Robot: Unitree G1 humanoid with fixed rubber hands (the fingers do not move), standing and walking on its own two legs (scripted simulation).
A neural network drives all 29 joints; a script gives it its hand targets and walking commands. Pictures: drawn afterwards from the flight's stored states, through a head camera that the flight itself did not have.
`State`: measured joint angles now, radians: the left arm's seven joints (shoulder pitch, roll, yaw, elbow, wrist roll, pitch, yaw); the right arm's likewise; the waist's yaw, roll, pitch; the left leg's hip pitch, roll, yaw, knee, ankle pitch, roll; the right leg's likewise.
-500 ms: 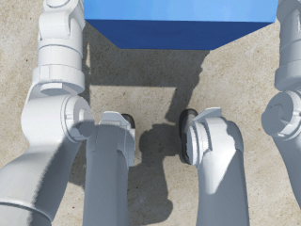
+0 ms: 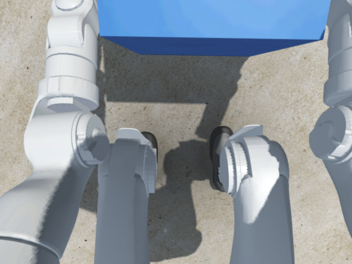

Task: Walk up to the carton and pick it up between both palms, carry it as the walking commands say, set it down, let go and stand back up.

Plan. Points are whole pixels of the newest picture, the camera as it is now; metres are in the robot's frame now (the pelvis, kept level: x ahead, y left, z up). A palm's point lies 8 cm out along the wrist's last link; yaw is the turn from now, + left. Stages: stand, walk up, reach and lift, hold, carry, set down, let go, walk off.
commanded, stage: set down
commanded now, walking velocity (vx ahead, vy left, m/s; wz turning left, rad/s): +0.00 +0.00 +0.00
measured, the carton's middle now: out of the picture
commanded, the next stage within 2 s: let go in 1.82 s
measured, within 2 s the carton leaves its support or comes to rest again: neither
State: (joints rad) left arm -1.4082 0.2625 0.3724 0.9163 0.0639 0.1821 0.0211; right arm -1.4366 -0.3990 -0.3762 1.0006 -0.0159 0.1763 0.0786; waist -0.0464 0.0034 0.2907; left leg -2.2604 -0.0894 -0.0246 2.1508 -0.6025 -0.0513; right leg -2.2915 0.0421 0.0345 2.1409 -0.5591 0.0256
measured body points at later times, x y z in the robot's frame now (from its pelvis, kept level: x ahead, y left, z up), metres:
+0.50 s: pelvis +0.00 +0.00 -0.01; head +0.37 -0.02 +0.23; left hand +0.57 +0.18 -0.18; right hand +0.55 -0.27 -0.18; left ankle +0.10 +0.12 -0.35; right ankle +0.11 -0.12 -0.35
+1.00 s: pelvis +0.01 +0.00 +0.05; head +0.35 -0.02 +0.34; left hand +0.58 +0.19 -0.06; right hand +0.55 -0.29 -0.06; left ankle +0.10 +0.12 -0.35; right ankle +0.11 -0.12 -0.35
